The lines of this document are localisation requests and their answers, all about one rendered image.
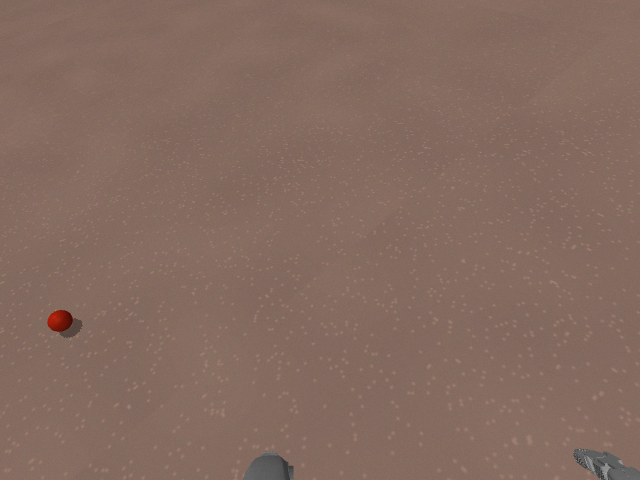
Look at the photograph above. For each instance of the right robot hand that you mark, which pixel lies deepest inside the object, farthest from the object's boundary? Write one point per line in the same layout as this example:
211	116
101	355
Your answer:
605	465

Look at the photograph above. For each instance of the ball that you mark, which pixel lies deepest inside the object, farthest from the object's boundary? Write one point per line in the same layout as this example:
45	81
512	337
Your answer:
60	320

